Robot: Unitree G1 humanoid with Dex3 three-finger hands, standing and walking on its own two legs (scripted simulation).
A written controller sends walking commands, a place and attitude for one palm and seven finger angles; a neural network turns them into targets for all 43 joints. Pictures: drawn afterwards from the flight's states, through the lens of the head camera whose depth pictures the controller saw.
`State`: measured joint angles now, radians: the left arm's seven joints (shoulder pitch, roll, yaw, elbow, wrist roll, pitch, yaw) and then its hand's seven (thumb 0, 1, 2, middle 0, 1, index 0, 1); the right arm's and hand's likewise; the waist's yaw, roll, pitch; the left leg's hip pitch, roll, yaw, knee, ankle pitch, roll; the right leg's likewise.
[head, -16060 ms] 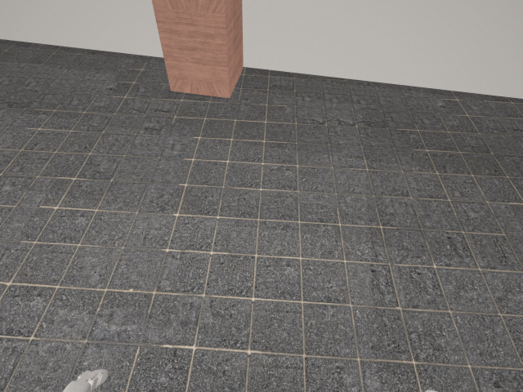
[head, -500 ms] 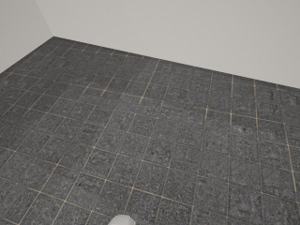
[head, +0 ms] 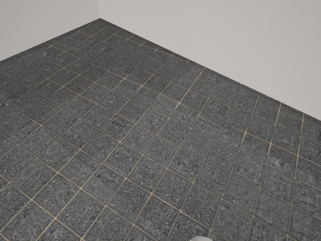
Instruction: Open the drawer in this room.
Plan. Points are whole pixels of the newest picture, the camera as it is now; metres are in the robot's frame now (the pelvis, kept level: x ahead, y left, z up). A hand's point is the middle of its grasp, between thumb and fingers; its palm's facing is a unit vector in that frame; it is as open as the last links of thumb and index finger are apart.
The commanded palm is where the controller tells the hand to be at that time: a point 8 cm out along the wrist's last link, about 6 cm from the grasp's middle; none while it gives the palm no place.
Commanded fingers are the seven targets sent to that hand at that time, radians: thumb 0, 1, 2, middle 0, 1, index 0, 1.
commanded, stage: turn or walk to find it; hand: left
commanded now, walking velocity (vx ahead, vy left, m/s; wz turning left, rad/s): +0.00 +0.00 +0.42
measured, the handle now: out of the picture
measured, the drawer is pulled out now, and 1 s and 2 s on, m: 0.00 0.00 0.00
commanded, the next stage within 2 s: stand and wait in 1.66 s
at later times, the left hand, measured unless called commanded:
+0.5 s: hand out of the picture +0.00 +0.14 -0.15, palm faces +0.26 -0.93 -0.26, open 7.4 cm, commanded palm none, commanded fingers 0.00 0.90 0.90 -0.20 -0.30 -0.20 -0.30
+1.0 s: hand out of the picture -0.08 +0.20 -0.16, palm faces +0.46 -0.85 -0.25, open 7.4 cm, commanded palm none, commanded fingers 0.00 0.90 0.90 -0.20 -0.30 -0.20 -0.30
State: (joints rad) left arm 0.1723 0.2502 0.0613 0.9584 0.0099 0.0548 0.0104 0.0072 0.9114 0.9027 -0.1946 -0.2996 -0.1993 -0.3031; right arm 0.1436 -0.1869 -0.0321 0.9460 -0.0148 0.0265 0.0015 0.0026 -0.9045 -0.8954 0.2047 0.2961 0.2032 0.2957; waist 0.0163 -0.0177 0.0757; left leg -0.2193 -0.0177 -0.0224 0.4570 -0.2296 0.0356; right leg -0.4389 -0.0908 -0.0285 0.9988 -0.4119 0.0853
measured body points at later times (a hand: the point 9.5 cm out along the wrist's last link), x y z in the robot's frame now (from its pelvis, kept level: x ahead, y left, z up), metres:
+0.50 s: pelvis -0.03 -0.05 +0.00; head +0.01 -0.07 +0.45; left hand -0.02 +0.19 -0.13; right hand +0.06 -0.30 -0.17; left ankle -0.09 +0.10 -0.67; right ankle +0.00 -0.15 -0.74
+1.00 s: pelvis -0.06 -0.03 +0.00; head -0.04 -0.01 +0.45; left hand -0.10 +0.25 -0.14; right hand +0.12 -0.21 -0.14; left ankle -0.09 +0.08 -0.74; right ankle -0.01 -0.16 -0.69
